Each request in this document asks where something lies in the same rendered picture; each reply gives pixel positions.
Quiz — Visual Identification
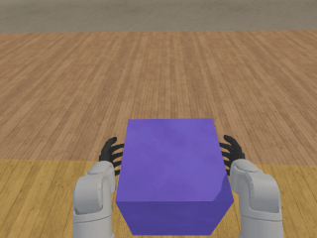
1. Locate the robot right forearm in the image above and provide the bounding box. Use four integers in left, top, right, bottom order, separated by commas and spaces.
230, 159, 284, 238

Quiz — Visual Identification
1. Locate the robot left forearm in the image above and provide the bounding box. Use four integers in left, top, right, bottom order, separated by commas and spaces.
72, 161, 117, 238

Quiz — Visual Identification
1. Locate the robot right hand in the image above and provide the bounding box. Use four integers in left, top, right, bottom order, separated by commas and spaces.
219, 135, 246, 176

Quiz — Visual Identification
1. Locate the carton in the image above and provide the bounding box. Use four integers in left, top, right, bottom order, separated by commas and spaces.
115, 118, 234, 236

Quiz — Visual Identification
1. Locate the robot left hand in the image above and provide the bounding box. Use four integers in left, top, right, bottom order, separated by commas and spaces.
98, 137, 125, 176

